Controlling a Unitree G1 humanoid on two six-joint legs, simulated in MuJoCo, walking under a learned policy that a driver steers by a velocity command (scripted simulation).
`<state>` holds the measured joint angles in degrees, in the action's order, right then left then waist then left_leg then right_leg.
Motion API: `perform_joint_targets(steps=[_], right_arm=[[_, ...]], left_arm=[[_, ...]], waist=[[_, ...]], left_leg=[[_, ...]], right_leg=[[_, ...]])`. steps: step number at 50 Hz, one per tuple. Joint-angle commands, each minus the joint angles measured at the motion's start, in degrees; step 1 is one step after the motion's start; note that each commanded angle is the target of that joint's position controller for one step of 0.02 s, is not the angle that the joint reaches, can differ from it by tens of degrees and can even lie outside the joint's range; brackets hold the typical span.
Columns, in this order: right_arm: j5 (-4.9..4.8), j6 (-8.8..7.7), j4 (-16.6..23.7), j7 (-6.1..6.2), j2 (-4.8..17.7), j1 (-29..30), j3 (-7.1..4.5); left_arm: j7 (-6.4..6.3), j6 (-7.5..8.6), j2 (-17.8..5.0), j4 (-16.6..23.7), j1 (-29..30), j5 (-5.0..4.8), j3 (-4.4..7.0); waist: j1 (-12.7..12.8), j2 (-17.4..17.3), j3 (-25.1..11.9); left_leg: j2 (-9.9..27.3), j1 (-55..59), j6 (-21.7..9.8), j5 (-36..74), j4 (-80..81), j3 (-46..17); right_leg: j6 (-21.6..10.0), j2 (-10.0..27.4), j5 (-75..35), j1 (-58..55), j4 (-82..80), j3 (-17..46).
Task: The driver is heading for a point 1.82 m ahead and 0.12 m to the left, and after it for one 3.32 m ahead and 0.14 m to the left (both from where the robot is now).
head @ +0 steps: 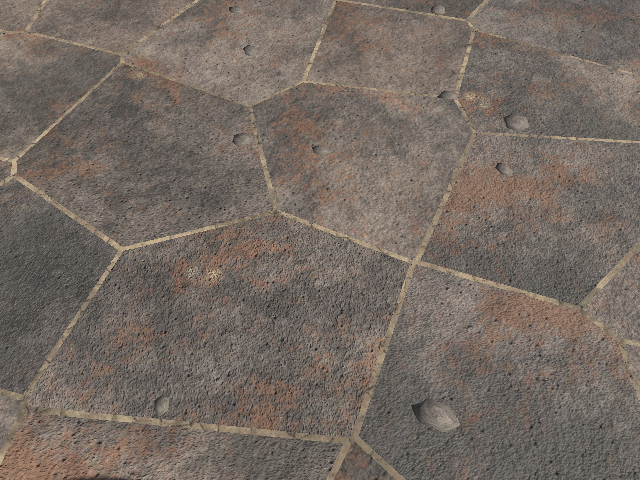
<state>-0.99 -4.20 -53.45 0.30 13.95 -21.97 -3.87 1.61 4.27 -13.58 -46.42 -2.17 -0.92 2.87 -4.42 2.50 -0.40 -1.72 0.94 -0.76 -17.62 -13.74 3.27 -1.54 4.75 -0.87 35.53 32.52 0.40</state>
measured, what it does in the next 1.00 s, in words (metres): walks ahead: right foot, then left foot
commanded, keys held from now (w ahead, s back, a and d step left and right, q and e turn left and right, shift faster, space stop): no key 1.00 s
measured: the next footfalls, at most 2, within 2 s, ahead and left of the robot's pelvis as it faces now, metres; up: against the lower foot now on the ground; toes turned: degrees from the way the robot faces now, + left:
right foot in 0.06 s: +0.22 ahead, -0.13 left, +0.00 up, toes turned -3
left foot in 0.46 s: +0.24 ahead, +0.11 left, +0.00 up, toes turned +0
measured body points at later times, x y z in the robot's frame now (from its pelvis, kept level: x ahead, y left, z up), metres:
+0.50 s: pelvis +0.16 -0.04 +0.00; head +0.17 -0.03 +0.45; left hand +0.27 +0.21 -0.14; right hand +0.26 -0.30 -0.13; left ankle +0.19 +0.11 -0.74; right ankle +0.18 -0.13 -0.74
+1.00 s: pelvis +0.19 -0.02 +0.00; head +0.20 -0.02 +0.45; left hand +0.25 +0.24 -0.15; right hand +0.26 -0.27 -0.15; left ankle +0.20 +0.11 -0.74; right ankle +0.18 -0.13 -0.74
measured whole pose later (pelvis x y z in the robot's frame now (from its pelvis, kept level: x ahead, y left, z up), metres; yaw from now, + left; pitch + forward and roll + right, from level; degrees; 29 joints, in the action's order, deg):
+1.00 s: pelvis +0.19 -0.02 +0.00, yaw +0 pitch -2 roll +0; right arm 0.1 0.1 -61.0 2.4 11.7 -8.7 -2.9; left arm -1.8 -0.3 -12.4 -61.3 -9.5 0.2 2.4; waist 0.2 -0.2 2.6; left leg 1.4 -12.2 1.0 -15.1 -28.9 -0.1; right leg -0.5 0.5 16.2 10.6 28.4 -2.8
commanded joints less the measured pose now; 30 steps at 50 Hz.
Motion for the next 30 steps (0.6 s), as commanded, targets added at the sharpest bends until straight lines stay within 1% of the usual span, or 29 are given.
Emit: perform_joint_targets(steps=[1,2,3,4,5,6,7,8,9,10,11,12,13,15,16,18,20,21,22,23,24,25,26,27,28,30], right_arm=[[-0.19,0.34,1.4,0.58,10.2,0.3,-2.43],[-0.25,0.76,1.6,0.75,10.4,1.8,-2.43],[-0.04,1.03,1.8,0.91,9.2,1.7,-1.97],[1.40,0.91,3.5,1.11,6.8,1.1,-0.87],[1.41,0.02,2.0,0.50,0.0,-8.6,1.19],[0.46,-0.64,0.5,0.31,6.3,-6.7,-0.33],[-0.75,-0.74,2.0,0.34,8.0,-1.3,-0.87],[-0.43,-0.43,2.7,0.81,7.4,2.2,-0.67],[0.32,0.27,3.0,1.33,7.3,4.2,-1.06],[0.51,1.21,2.9,1.55,6.5,3.4,-1.18],[0.61,2.03,2.5,1.68,5.0,2.1,-1.02],[0.65,2.58,2.3,1.84,3.6,1.4,-0.76],[0.78,2.93,2.4,2.08,3.1,1.8,-0.64],[1.13,3.47,2.7,2.34,2.7,4.0,-0.30],[1.13,3.80,2.7,2.35,3.0,5.0,-0.29],[0.99,4.57,2.7,2.31,4.1,6.9,-0.55],[1.05,5.00,2.7,2.28,4.4,8.8,-0.71],[1.30,4.95,2.5,2.25,4.1,9.0,-0.71],[1.80,4.84,2.2,2.21,4.1,9.3,-0.72],[2.36,4.70,2.3,2.24,5.2,9.6,-0.84],[2.35,4.52,2.6,2.45,7.7,9.7,-1.16],[1.38,4.52,1.9,2.43,10.0,11.6,-1.77],[1.10,4.32,1.5,1.96,6.6,12.2,-1.38],[1.43,3.98,1.1,1.77,4.8,12.4,-0.88],[1.69,3.64,0.8,1.68,4.7,13.1,-0.75],[1.56,2.98,-0.1,1.68,4.7,12.8,-0.71]], left_arm=[[0.70,1.43,-5.7,4.7,3.7,0.10,1.37],[0.61,1.64,-7.0,3.3,-1.3,0.72,2.15],[0.35,1.85,-9.7,0.6,-9.5,1.42,3.42],[-0.11,2.01,-14.2,-1.0,-18.5,2.72,4.32],[0.22,1.57,-16.6,-2.0,-19.5,2.38,4.50],[0.29,1.06,-11.9,-1.4,-20.3,1.27,3.41],[0.03,0.97,-9.8,-0.9,-15.6,0.99,2.68],[-0.13,0.90,-8.4,-0.3,-10.9,1.12,2.10],[-0.21,0.88,-6.6,-0.2,-7.9,1.26,1.61],[-0.27,0.94,-5.4,-0.5,-6.4,1.97,1.19],[-0.27,1.06,-4.4,-1.0,-5.6,2.53,0.90],[-0.37,1.20,-4.6,-1.4,-4.8,2.81,0.84],[-0.58,1.24,-5.3,-1.8,-4.0,2.93,0.98],[-1.14,0.86,-6.5,-2.4,-2.9,2.68,1.23],[-1.36,0.52,-7.0,-2.8,-3.2,2.47,1.30],[-1.64,-0.23,-7.3,-3.9,-4.1,2.17,1.26],[-1.80,-0.93,-6.7,-4.6,-4.2,1.92,0.95],[-1.88,-1.25,-6.2,-4.9,-3.7,1.56,0.71],[-1.90,-1.48,-5.3,-5.4,-4.2,1.19,0.35],[-1.87,-1.57,-4.2,-6.2,-6.1,1.33,-0.07],[-1.85,-1.52,-3.7,-6.5,-8.1,2.00,-0.17],[-1.94,-1.68,-3.3,-7.1,-11.8,1.85,0.03],[-2.32,-2.12,-3.9,-7.3,-9.5,1.99,-0.01],[-2.61,-2.59,-4.4,-7.0,-7.8,1.74,0.18],[-2.91,-3.02,-4.0,-7.2,-7.3,1.55,0.14],[-3.02,-3.41,-4.3,-7.8,-7.7,1.74,0.26]], waist=[[2.7,-7.9,3.2],[5.7,-8.1,0.1],[8.8,-6.8,-5.5],[10.8,1.0,-14.8],[6.8,16.0,-23.1],[9.5,8.4,-24.7],[8.7,6.2,-16.4],[6.9,1.4,-11.7],[5.5,0.0,-8.2],[3.5,1.3,-7.4],[2.3,2.2,-7.4],[1.3,2.8,-7.2],[0.8,3.3,-7.0],[0.8,3.6,-7.5],[1.3,3.6,-7.9],[2.3,3.4,-7.3],[2.7,3.0,-5.0],[2.3,2.6,-3.8],[2.0,1.8,-2.6],[2.4,0.0,-1.6],[4.4,-3.7,-1.0],[8.0,-10.5,-0.6],[6.0,-10.0,0.2],[5.6,-9.0,0.8],[5.7,-8.6,0.9],[5.5,-7.6,-0.1]], left_leg=[[16.8,1.4,-8.4,27.8,-2.0,-7.5],[14.9,1.5,-6.9,39.1,-8.5,-5.9],[11.3,-1.2,-4.8,43.5,-18.8,-3.7],[6.9,-13.3,-1.7,25.0,-36.7,-0.9],[-2.8,-33.0,2.0,-18.6,-56.3,-3.7],[-1.0,-35.3,1.9,-20.2,-62.1,-12.0],[1.5,-39.1,1.5,-17.2,-62.6,-10.4],[4.5,-38.2,1.7,-13.0,-59.2,-8.1],[6.2,-36.0,1.9,-10.1,-55.7,-7.4],[7.6,-31.0,1.8,-7.9,-52.9,-7.8],[7.8,-27.0,2.0,-6.3,-50.1,-7.6],[7.7,-24.6,2.3,-5.2,-46.4,-7.1],[7.5,-23.3,2.5,-3.9,-42.3,-6.7],[7.2,-20.2,2.7,0.3,-34.2,-6.0],[6.9,-18.9,2.8,2.6,-31.6,-5.6],[6.6,-17.1,2.8,5.2,-27.7,-5.4],[6.4,-15.4,2.3,5.9,-23.1,-5.1],[5.9,-13.4,1.7,7.8,-18.7,-4.3],[5.6,-11.2,1.0,10.1,-14.1,-4.0],[7.4,-9.4,0.3,14.7,-10.9,-6.1],[10.4,-8.1,-1.0,20.8,-10.6,-8.7],[10.4,-10.9,-2.6,14.0,-11.0,-9.0],[8.8,-16.0,-2.0,5.8,-9.1,-8.5],[8.0,-17.7,-1.0,4.1,-8.3,-8.0],[7.4,-17.9,-0.1,6.4,-8.4,-7.5],[6.8,-15.6,0.2,11.4,-9.9,-6.7]], right_leg=[[-2.2,-1.4,4.6,-2.1,-3.4,-0.7],[-3.3,-3.7,3.6,-9.6,-5.4,-2.7],[-4.8,-4.0,-3.4,-21.8,-5.8,-3.0],[-8.4,7.3,-23.6,-39.8,-2.1,8.7],[-19.4,20.5,-30.2,-57.4,-5.1,30.5],[-18.0,18.3,-27.2,-54.8,-7.2,31.1],[-15.7,16.2,-28.5,-48.0,-7.5,21.9],[-14.0,13.6,-29.0,-40.1,-9.0,16.7],[-13.3,11.9,-28.2,-33.0,-11.1,13.5],[-12.5,10.6,-28.0,-27.4,-12.9,11.1],[-12.6,9.8,-28.5,-23.7,-14.2,9.2],[-12.8,9.1,-29.9,-21.4,-15.0,7.1],[-12.9,8.6,-30.7,-19.9,-15.5,5.4],[-12.3,7.6,-28.5,-18.8,-16.0,3.1],[-12.1,7.4,-25.2,-18.9,-16.6,2.9],[-11.5,7.5,-13.8,-18.8,-17.8,3.6],[-10.6,7.2,-0.1,-17.7,-18.3,4.8],[-9.5,6.3,6.8,-16.8,-17.8,4.9],[-7.6,4.7,13.0,-16.1,-17.1,4.9],[-5.2,3.0,17.4,-15.5,-15.9,4.8],[-3.0,0.1,20.6,-14.3,-12.8,3.3],[-1.4,-3.7,20.6,-15.2,-12.8,-0.1],[-0.4,-4.3,18.0,-19.9,-11.2,-1.8],[-0.3,-4.0,16.0,-21.6,-10.3,-1.9],[-0.6,-3.5,14.3,-22.4,-9.8,-1.6],[-0.9,-3.1,11.1,-22.9,-9.4,-1.2]])
Velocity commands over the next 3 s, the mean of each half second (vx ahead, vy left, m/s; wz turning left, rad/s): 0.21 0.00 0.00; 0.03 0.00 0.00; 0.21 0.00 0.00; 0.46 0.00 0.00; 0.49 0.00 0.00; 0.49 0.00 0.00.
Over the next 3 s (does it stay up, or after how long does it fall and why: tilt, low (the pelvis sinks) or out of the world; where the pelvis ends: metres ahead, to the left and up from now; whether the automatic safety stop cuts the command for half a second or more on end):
stays up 1.12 -0.01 -0.02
